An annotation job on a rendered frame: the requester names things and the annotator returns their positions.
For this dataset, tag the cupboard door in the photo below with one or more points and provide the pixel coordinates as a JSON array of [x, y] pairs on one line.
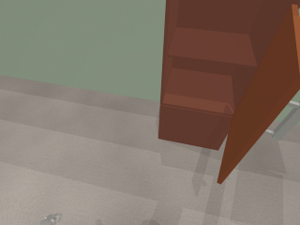
[[273, 85]]

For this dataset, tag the handle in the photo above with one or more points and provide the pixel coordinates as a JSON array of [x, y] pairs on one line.
[[287, 123]]

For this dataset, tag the robot left hand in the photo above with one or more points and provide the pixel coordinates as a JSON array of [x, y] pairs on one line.
[[51, 219]]

